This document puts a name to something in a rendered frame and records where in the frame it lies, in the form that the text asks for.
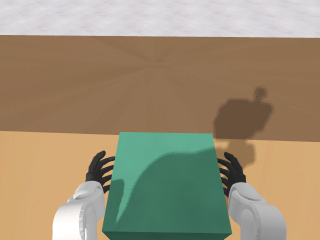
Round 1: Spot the carton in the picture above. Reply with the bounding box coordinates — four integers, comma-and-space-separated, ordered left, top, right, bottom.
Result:
102, 132, 232, 240

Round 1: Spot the left robot hand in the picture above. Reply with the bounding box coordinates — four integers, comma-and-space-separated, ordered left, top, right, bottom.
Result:
85, 150, 115, 194

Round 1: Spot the left robot forearm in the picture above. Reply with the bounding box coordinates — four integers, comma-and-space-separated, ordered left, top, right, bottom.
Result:
52, 180, 106, 240

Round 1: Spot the right robot forearm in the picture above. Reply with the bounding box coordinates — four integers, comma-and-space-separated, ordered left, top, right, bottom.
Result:
228, 182, 287, 240

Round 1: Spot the right robot hand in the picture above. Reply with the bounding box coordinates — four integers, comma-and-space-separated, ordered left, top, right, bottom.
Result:
217, 152, 246, 199

